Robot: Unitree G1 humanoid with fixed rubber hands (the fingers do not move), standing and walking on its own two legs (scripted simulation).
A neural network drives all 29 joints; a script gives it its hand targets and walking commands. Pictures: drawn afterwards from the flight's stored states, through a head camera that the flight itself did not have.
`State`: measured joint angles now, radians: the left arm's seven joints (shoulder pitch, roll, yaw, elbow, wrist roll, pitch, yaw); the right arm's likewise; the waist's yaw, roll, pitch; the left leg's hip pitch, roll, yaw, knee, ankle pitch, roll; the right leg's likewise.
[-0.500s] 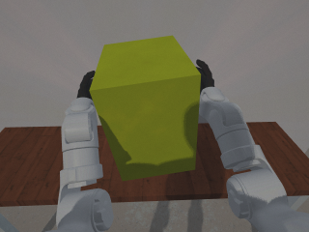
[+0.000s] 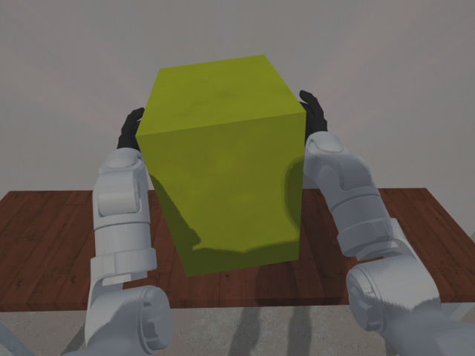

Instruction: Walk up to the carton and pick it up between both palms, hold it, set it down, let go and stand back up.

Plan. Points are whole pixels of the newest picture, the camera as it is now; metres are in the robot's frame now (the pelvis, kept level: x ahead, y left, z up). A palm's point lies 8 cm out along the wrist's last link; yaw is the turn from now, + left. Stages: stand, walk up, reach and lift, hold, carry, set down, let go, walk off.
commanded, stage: hold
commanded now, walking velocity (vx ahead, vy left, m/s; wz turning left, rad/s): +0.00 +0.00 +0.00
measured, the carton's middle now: (226, 161) +0.40 +0.01 +0.19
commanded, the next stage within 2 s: none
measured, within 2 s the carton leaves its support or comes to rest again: neither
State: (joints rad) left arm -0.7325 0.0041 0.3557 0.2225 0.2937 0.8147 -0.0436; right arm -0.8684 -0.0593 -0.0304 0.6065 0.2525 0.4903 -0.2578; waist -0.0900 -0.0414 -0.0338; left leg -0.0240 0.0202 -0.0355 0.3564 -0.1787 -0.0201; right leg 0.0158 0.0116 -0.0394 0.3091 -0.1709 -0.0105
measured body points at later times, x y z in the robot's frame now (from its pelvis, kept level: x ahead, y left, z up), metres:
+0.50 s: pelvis +0.01 +0.00 +0.00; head -0.07 +0.02 +0.44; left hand +0.38 +0.16 +0.23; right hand +0.38 -0.14 +0.25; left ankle +0.02 +0.13 -0.75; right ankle +0.01 -0.11 -0.75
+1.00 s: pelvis +0.00 +0.00 +0.00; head -0.07 +0.02 +0.44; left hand +0.38 +0.16 +0.23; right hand +0.38 -0.14 +0.24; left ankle +0.02 +0.13 -0.75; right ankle +0.01 -0.11 -0.75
